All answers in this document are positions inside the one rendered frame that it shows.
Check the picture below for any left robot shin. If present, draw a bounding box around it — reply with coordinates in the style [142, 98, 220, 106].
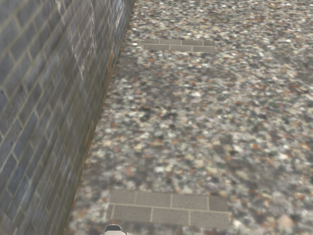
[101, 224, 122, 235]

